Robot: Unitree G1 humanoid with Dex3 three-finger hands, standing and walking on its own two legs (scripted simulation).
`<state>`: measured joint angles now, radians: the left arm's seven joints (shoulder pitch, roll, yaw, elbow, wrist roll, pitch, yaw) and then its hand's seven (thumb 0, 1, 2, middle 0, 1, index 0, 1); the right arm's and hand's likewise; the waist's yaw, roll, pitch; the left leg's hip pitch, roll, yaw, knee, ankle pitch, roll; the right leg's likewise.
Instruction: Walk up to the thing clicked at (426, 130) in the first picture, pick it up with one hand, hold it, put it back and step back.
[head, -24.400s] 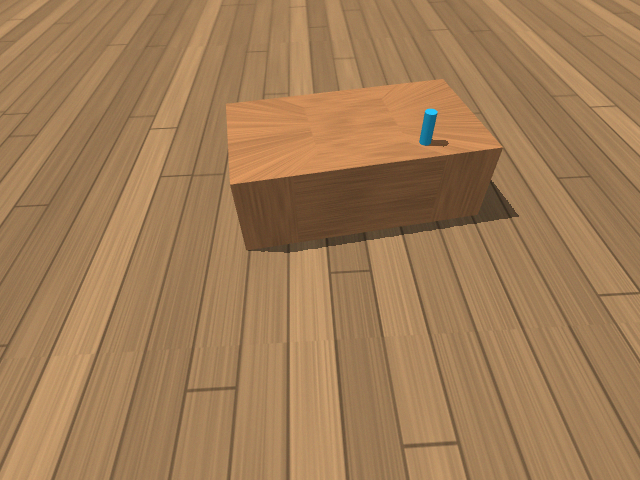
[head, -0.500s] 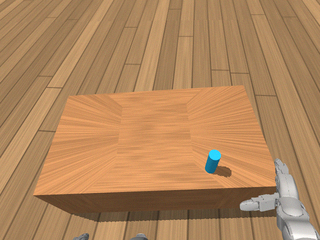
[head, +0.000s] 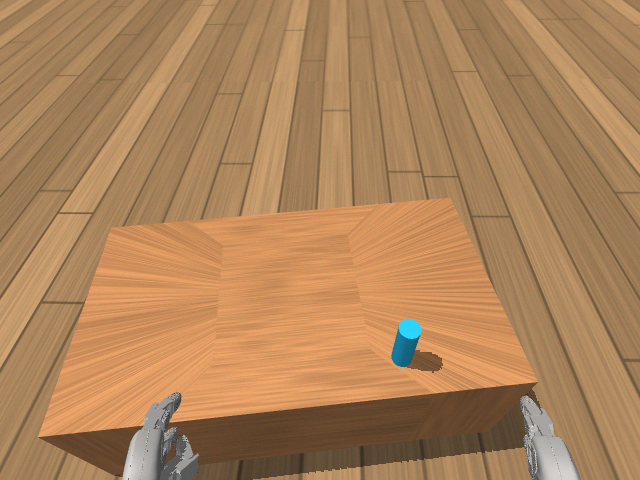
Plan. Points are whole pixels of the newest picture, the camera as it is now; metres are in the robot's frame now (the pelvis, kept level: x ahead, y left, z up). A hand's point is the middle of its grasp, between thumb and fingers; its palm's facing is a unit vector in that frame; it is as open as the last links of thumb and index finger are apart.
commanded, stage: home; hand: right
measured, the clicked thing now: (405, 343) +0.46 -0.15 -0.31
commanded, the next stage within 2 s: stand in 1.70 s
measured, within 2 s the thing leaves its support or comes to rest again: neither
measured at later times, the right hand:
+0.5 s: hand out of the picture +0.10 -0.25 -0.11, palm faces -0.02 +0.93 -0.37, open 17.4 cm
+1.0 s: hand out of the picture +0.05 -0.25 -0.11, palm faces -0.02 +0.93 -0.36, open 17.4 cm
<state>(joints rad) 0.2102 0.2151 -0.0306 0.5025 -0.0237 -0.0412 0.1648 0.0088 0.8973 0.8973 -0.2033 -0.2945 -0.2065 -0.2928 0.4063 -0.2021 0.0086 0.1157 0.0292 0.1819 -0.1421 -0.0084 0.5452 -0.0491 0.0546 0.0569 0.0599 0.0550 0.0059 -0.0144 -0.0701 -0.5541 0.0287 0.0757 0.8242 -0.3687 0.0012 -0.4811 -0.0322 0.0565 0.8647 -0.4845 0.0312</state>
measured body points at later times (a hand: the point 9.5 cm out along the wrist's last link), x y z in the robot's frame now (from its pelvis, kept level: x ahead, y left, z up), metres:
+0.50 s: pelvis +0.00 -0.01 +0.02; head -0.01 -0.01 +0.47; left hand +0.09 +0.27 -0.09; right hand +0.10 -0.30 -0.08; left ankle +0.03 +0.12 -0.70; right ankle -0.02 -0.14 -0.70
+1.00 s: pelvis -0.01 +0.00 +0.04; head -0.02 +0.01 +0.49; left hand +0.06 +0.28 -0.10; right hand +0.05 -0.29 -0.08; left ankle +0.03 +0.12 -0.70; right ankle -0.02 -0.14 -0.70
